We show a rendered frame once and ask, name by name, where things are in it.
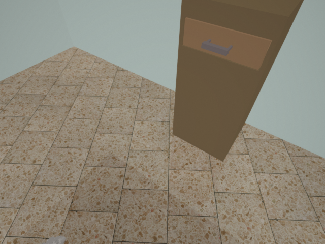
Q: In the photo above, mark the handle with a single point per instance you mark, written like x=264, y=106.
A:
x=215, y=48

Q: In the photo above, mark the cabinet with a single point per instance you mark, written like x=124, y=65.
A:
x=214, y=96

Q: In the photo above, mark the drawer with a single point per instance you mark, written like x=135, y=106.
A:
x=248, y=50

